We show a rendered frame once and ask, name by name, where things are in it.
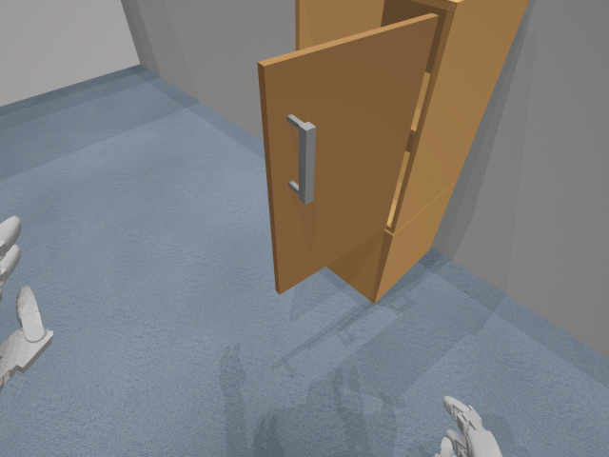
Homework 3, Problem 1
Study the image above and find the robot left hand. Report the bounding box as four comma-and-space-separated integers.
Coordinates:
0, 216, 53, 392

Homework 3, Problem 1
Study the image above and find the cupboard door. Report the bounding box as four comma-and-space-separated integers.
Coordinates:
257, 13, 439, 294

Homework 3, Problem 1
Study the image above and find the robot right hand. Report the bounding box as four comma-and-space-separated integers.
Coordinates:
435, 396, 502, 457

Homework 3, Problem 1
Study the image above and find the handle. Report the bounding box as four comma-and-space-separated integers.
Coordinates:
286, 114, 316, 205

